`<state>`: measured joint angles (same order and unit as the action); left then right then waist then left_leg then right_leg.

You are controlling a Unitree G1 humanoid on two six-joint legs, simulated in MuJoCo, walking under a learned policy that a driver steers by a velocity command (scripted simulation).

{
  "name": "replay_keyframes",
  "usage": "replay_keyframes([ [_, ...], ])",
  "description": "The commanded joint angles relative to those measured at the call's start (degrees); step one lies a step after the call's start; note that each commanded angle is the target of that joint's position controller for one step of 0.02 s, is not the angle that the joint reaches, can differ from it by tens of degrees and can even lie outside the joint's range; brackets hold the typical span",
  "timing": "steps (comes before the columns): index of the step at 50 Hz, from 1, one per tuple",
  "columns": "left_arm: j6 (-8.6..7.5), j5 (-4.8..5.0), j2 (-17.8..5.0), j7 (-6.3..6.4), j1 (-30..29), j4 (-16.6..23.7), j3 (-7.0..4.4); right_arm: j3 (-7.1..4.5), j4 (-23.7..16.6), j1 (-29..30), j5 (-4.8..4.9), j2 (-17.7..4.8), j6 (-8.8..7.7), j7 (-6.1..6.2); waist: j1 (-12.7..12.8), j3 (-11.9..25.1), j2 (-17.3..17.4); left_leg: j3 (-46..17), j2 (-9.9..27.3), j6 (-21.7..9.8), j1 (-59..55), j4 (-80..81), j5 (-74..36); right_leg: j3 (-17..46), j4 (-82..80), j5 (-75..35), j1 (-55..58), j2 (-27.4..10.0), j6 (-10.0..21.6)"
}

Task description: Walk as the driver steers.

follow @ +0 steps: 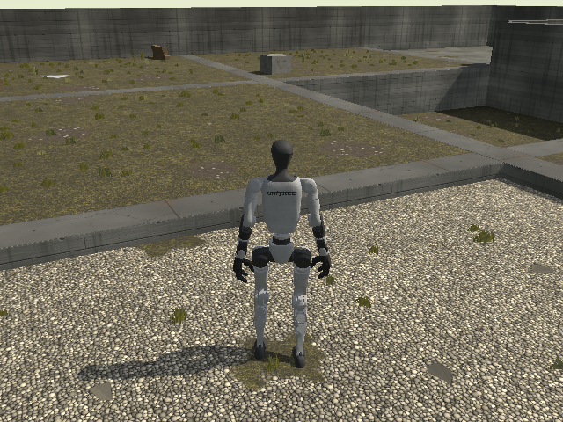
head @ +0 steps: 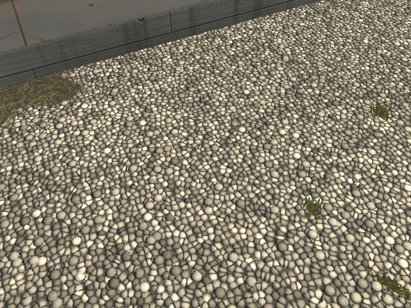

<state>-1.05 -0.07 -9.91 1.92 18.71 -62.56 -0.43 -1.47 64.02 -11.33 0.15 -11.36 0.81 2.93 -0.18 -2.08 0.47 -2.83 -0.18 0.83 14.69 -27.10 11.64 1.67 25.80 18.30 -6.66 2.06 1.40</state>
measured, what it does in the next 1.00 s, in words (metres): walks ahead: left foot, then right foot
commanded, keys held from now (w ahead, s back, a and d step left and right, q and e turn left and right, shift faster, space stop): shift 0.14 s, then w+shift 0.82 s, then w+q+shift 0.04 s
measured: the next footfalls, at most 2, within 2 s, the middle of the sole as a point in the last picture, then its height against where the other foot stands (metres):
left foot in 0.46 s outside the picture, level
right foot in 0.96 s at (228, 260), level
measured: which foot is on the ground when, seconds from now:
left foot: down 0.00-0.20, up 0.22-0.44, down 0.46-0.96, up 0.98-1.00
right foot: down 0.00-0.48, up 0.50-0.94, down 0.96-1.00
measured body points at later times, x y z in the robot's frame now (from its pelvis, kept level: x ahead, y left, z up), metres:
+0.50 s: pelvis +0.10 +0.07 -0.02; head +0.11 +0.09 +0.43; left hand +0.07 +0.33 -0.17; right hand +0.20 -0.21 -0.13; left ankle +0.12 +0.18 -0.74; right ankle -0.05 -0.10 -0.71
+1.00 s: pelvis +0.47 +0.06 -0.04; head +0.52 +0.06 +0.41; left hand +0.71 +0.28 -0.12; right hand +0.37 -0.19 -0.17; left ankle +0.16 +0.19 -0.66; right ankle +0.63 -0.03 -0.74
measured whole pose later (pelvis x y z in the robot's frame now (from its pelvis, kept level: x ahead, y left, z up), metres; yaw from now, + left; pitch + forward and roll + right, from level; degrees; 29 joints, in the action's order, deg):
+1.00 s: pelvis +0.47 +0.06 -0.04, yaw +0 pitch +3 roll -2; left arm -6.7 1.8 -13.2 -3.2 -0.8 -40.7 -1.7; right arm -0.4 59.7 -30.1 -0.6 -12.2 -4.5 0.4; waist -1.6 -2.7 0.9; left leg -1.7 2.5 -2.7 -5.5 -47.6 26.1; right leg -5.6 37.7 4.8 -35.7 1.8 6.1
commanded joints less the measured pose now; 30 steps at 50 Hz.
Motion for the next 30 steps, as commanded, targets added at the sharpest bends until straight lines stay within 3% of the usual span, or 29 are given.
replay_keyframes([
  [1, -0.23, 0.02, -5.1, 0.16, 4.9, 0.5, -0.84, -0.79, -1.2, -1.9, 0.01, -5.4, -0.33, 0.17, 0.0, -1.0, -0.6, -0.7, 1.2, -2.0, -5.6, 2.5, -8.5, 1.8, -5.8, -9.6, -7.6, -2.5, 0.5],
  [7, -0.26, 0.06, -4.8, 0.19, 5.5, 0.3, -0.86, -0.77, -1.2, -2.5, 0.04, -5.2, -0.37, 0.18, 0.0, -1.2, -0.6, -0.7, 1.1, -2.0, -5.5, 2.4, -8.5, 1.7, -5.7, -9.4, -7.7, -2.5, 0.5],
  [8, -0.11, 0.21, -4.6, 0.34, 7.6, -0.6, -0.95, -0.62, -0.3, -4.2, 0.1, -4.3, -0.28, 0.23, 0.3, 1.5, -1.4, 1.5, -0.8, -2.1, -6.1, 0.9, 3.3, 1.3, -6.7, 3.3, -6.6, -1.8, 1.3],
  [9, 0.06, 0.9, -7.0, 0.54, 7.7, -0.1, -1.77, -1.1, -0.3, -4.5, 0.75, -5.1, -0.35, 0.19, 0.8, -0.3, -3.5, 3.7, -3.0, -2.6, -2.1, -2.6, 19.5, 3.9, -7.6, 20.3, -7.7, -2.8, 3.6],
  [10, -0.19, 1.41, -9.1, 0.62, 9.9, 0.3, -2.47, -1.41, -2.0, -1.3, 0.86, -6.2, -1.03, -0.11, 2.6, -4.4, -5.1, 3.3, -2.8, -2.9, 6.4, -6.5, 26.9, 10.5, -11.1, 33.8, -8.2, -7.0, 6.8],
  [11, -1.2, 2.01, -12.3, 0.58, 11.7, 0.5, -3.49, -0.79, -5.2, 4.3, 1.61, -4.2, -2.49, -0.81, 4.5, -8.3, -11.0, 5.5, -2.3, -2.7, 14.3, -14.2, 19.6, 22.2, -18.3, 39.1, -6.1, -15.6, 11.2],
  [12, -2.29, 1.95, -13.9, 0.64, 9.4, 1.6, -4.23, -0.53, -7.6, 8.5, 2.1, -4.0, -4.04, -1.53, 4.9, -12.2, -12.6, 3.3, 1.8, -3.1, 21.5, -21.4, 12.5, 30.6, -22.8, 33.9, -4.9, -22.7, 14.6],
  [13, -3.31, 1.1, -12.0, 0.57, 8.0, 2.6, -3.92, -1.18, -8.3, 9.1, 2.08, -5.6, -5.26, -2.08, 4.0, -12.3, -9.1, 0.8, 4.4, -3.6, 28.0, -27.0, 12.0, 31.4, -22.6, 26.9, -0.5, -24.0, 14.7],
  [14, -4.05, 0.95, -10.2, 0.29, 6.7, 3.5, -3.54, -1.45, -8.2, 7.6, 1.97, -5.7, -6.23, -2.52, 2.7, -10.6, -7.1, -0.1, 6.0, -4.0, 31.6, -29.8, 10.8, 28.6, -21.0, 22.0, 3.4, -23.0, 13.5],
  [16, -4.4, 2.06, -9.6, -0.27, 4.8, 5.2, -3.54, -1.48, -8.8, 6.3, 2.07, -5.4, -7.71, -3.22, 1.8, -7.5, -6.7, 1.0, 7.2, -3.9, 27.5, -20.8, 7.8, 20.0, -20.0, 14.9, 4.3, -19.4, 10.0],
  [18, -4.19, 2.02, -10.9, -0.39, 4.9, 6.1, -3.79, -1.47, -8.9, 6.7, 1.95, -4.4, -8.3, -3.66, 1.7, -5.4, -8.2, 6.1, 3.9, -2.6, 14.7, -12.9, 5.8, 12.4, -19.1, 10.9, -2.0, -14.7, 8.4],
  [20, -4.07, 2.33, -12.6, -0.54, 4.5, 7.0, -4.16, -1.52, -7.7, 2.4, 2.43, -4.0, -7.99, -3.99, -0.7, -5.4, -8.4, 10.1, 1.4, -1.6, 2.7, -8.5, 3.4, 9.6, -16.8, 12.5, -10.1, -13.8, 9.2],
  [21, -4.17, 2.31, -12.8, -0.64, 4.1, 7.5, -4.17, -2.08, -6.5, -1.6, 2.59, -4.8, -7.68, -3.77, -2.8, -4.7, -7.3, 11.3, -0.1, -1.6, -4.1, -7.4, 2.4, 8.8, -14.2, 10.1, -13.6, -13.3, 9.3],
  [22, -4.38, 1.93, -12.7, -0.79, 2.9, 8.2, -3.96, -3.17, -4.7, -8.4, 2.79, -6.6, -7.46, -3.3, -6.5, -2.4, -6.3, 12.0, -1.8, -2.3, -12.3, -6.4, 3.1, 7.2, -7.7, 1.0, -16.6, -12.1, 8.8],
  [23, -4.66, 1.1, -10.7, -1.15, -0.1, 9.4, -3.29, -4.8, -2.1, -19.8, 3.0, -9.9, -7.58, -2.88, -12.6, 2.9, -1.5, 6.3, 1.2, -4.4, -24.9, -4.3, 5.0, 2.9, 10.1, -11.0, -22.4, -9.0, 6.7],
  [24, -5.53, -0.01, -3.6, -1.42, -2.9, 12.7, -1.49, -5.65, -0.9, -29.2, 1.57, -16.1, -7.59, -2.65, -14.2, 7.6, 16.6, -20.1, 16.0, -10.0, -32.0, 5.2, 25.6, -2.4, 39.2, 0.2, -35.2, -2.9, 3.2],
  [25, -7.19, 3.17, -1.6, -1.56, -1.4, 15.0, -1.23, -3.69, -2.0, -26.2, -0.43, -12.1, -9.09, -3.9, -9.4, 8.5, 20.4, -48.2, 22.9, -15.4, -30.9, 18.1, 39.3, 6.9, 52.8, 7.0, -45.8, 1.9, 4.9],
  [26, -8.07, 4.86, -5.0, -2.06, -3.9, 16.5, -1.44, -2.37, -3.7, -17.9, -0.09, -9.1, -9.64, -4.53, -6.2, 1.7, 11.5, -43.6, 24.7, -14.6, -26.4, 17.7, 40.0, 7.9, 58.0, 2.6, -53.3, -3.6, 7.2],
  [27, -8.26, 4.11, -6.2, -2.55, -6.6, 17.4, -1.26, -1.35, -5.1, -13.8, -0.02, -6.5, -9.74, -5.08, -5.1, 0.0, 6.1, -34.2, 22.1, -13.3, -22.4, 16.0, 31.8, 6.5, 57.5, -2.4, -53.3, -6.3, 8.0],
  [28, -7.93, 2.7, -6.0, -2.63, -6.1, 17.2, -1.35, -1.11, -5.6, -10.9, -0.28, -7.1, -9.3, -5.45, -2.6, -0.3, 2.2, -26.4, 19.4, -12.3, -17.8, 16.1, 24.9, 5.3, 54.1, -6.8, -50.4, -9.2, 7.5],
  [29, -7.19, 1.63, -6.3, -2.73, -5.8, 17.2, -1.71, -0.71, -6.1, -8.9, -0.68, -6.5, -8.85, -5.61, -0.8, -1.5, 2.5, -20.1, 16.3, -11.0, -12.6, 16.7, 20.4, 4.5, 50.4, -9.5, -47.0, -11.0, 6.7],
  [30, -6.1, 1.65, -6.1, -3.18, -4.4, 16.7, -1.73, -0.27, -6.1, -8.6, -0.87, -5.5, -8.44, -5.43, 0.4, -2.4, 4.5, -15.9, 14.3, -10.3, -8.7, 17.7, 17.9, 3.8, 48.8, -10.9, -44.3, -11.9, 5.6],
])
